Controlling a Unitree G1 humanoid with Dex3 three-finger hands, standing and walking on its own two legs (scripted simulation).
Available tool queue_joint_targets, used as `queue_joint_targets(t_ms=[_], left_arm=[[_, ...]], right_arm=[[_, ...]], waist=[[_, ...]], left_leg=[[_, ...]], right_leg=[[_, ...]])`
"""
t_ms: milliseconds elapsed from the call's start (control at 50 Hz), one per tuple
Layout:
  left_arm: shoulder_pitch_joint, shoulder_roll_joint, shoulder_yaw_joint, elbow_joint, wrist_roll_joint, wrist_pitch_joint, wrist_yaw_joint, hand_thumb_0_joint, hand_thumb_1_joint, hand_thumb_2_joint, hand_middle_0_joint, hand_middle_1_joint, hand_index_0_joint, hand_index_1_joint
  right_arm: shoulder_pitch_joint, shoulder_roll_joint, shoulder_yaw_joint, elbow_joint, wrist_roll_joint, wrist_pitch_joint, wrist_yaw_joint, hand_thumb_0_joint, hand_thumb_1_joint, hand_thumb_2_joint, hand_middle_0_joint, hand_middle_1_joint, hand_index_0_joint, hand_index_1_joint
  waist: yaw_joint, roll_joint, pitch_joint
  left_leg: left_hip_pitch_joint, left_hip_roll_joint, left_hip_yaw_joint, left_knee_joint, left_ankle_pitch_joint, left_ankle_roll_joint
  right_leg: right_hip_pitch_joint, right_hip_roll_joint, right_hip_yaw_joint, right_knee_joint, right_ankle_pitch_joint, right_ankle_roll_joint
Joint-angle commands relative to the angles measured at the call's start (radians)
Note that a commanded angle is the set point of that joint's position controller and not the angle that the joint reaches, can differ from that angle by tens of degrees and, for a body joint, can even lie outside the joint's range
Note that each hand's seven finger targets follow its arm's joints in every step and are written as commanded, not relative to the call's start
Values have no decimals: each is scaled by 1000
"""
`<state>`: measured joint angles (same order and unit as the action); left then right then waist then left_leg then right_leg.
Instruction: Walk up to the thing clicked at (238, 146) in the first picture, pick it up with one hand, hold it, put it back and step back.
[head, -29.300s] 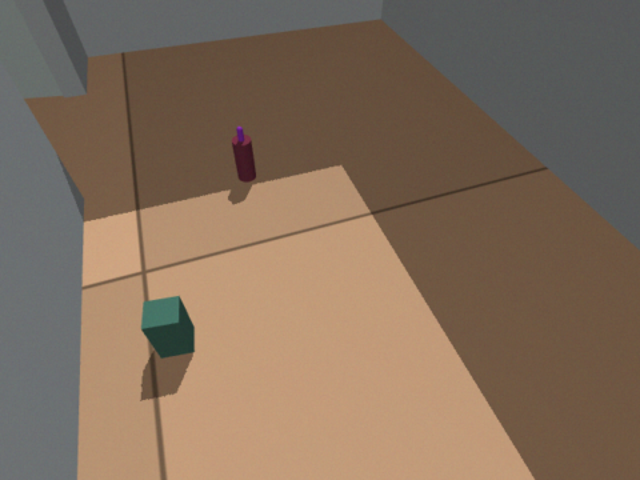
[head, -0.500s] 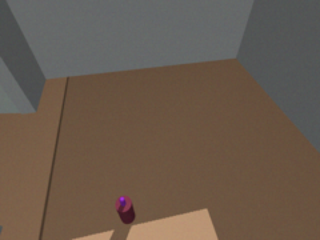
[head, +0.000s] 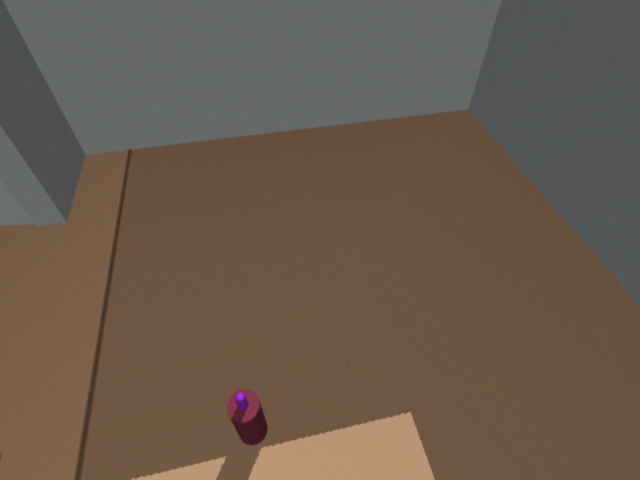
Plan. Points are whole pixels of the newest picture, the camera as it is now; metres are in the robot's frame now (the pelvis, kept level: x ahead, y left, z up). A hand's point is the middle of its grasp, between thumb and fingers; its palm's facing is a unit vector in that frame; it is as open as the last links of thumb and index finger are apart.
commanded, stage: stand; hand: left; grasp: from the side
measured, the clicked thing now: (247, 414) +0.41 +0.21 -0.64
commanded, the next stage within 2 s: step back in 1.00 s
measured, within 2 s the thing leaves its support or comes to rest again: neither
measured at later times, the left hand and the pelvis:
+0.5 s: hand out of the picture +0.08 +0.25 -0.16, palm faces -0.02 -0.94 -0.34, open 7.4 cm; pelvis +0.02 +0.00 +0.00, yaw +0 degrees
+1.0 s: hand out of the picture +0.10 +0.25 -0.16, palm faces -0.02 -0.94 -0.34, open 7.4 cm; pelvis +0.03 +0.00 +0.00, yaw +0 degrees
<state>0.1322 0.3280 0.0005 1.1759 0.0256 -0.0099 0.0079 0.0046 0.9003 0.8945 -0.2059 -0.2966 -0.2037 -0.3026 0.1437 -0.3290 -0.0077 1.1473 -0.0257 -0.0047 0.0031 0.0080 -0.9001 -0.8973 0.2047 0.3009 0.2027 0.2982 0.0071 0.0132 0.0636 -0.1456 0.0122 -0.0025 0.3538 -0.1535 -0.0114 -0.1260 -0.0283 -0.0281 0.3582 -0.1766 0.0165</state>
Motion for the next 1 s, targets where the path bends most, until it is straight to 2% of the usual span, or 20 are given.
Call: queue_joint_targets(t_ms=[0,60,140,200,300,340,480,620,720,860,940,960,980], left_arm=[[-40,207,40,-52,-8,-24,13,0,900,900,-200,-300,-200,-301],[-42,206,40,-52,-10,-24,12,0,900,900,-200,-300,-200,-301],[-44,209,42,-52,-11,-25,12,0,900,900,-200,-300,-200,-301],[-52,204,42,-54,-10,-25,12,0,900,900,-200,-300,-200,-301],[-59,207,45,-52,-11,-20,10,0,900,900,-200,-300,-200,-301],[-54,207,46,-53,-10,-21,8,0,900,900,-200,-300,-200,-301],[-64,209,48,-64,-11,-25,9,0,900,900,-200,-300,-200,-300],[-61,207,46,-63,-12,-23,9,0,900,900,-200,-300,-200,-300],[-58,217,50,-68,-13,-25,10,0,900,900,-200,-300,-200,-300],[-63,217,49,-71,-12,-24,11,0,900,900,-200,-300,-200,-300],[-64,218,50,-73,-13,-22,10,0,900,900,-200,-300,-200,-300],[-62,214,48,-75,-15,-23,9,0,900,900,-200,-300,-200,-300],[-64,289,92,-104,-37,-15,11,0,900,900,-200,-300,-200,-300]], right_arm=[[-38,-191,-31,-52,6,-22,-17,0,-900,-900,200,300,200,300],[-38,-195,-30,-45,8,-22,-18,0,-900,-900,200,300,200,300],[-43,-199,-30,-45,9,-24,-20,0,-900,-900,200,300,200,300],[-49,-202,-30,-44,9,-25,-20,0,-900,-900,200,300,200,300],[-52,-202,-30,-44,9,-20,-19,0,-900,-900,200,300,200,300],[-58,-201,-29,-45,9,-22,-18,0,-900,-900,200,300,200,300],[-65,-208,-31,-50,10,-29,-19,0,-900,-900,200,300,200,300],[-68,-215,-31,-48,11,-24,-19,0,-900,-900,200,300,200,300],[-68,-214,-31,-52,10,-26,-20,0,-900,-900,200,300,200,300],[-71,-211,-30,-53,11,-24,-20,0,-900,-900,200,300,200,300],[-74,-210,-29,-55,12,-23,-19,0,-900,-900,200,300,200,300],[-72,-218,-31,-57,12,-24,-18,0,-900,-900,200,300,200,300],[-108,-273,-55,-82,23,-5,-12,0,-900,-900,200,300,200,300]], waist=[[-2,-11,-54],[-2,-2,-57],[-2,-8,-82],[-2,-12,-76],[-7,-2,-39],[-4,4,-48],[-4,-12,-100],[-5,-8,-90],[-7,-19,-109],[-7,-16,-103],[-7,-11,-91],[-7,-5,-96],[-6,-21,13]], left_leg=[[3,103,-101,-76,16,30],[5,105,-98,-77,23,28],[26,110,-90,-71,87,30],[28,112,-91,-75,103,26],[1,106,-93,-98,3,21],[2,106,-94,-99,7,22],[50,120,-87,-75,146,28],[46,118,-85,-78,119,25],[70,121,-82,-69,180,27],[65,122,-81,-69,193,25],[59,123,-81,-78,150,25],[61,124,-81,-75,168,26],[-21,98,-87,30,291,55]], right_leg=[[0,-105,98,-80,19,-28],[14,-108,100,-85,41,-29],[37,-112,101,-83,112,-28],[34,-109,95,-81,115,-24],[10,-103,95,-101,26,-23],[19,-104,94,-98,41,-26],[50,-113,93,-80,158,-26],[45,-111,91,-91,136,-23],[54,-114,88,-81,198,-26],[63,-114,82,-82,211,-25],[57,-114,87,-86,168,-30],[59,-114,86,-86,181,-30],[-21,-98,95,-8,332,-37]])
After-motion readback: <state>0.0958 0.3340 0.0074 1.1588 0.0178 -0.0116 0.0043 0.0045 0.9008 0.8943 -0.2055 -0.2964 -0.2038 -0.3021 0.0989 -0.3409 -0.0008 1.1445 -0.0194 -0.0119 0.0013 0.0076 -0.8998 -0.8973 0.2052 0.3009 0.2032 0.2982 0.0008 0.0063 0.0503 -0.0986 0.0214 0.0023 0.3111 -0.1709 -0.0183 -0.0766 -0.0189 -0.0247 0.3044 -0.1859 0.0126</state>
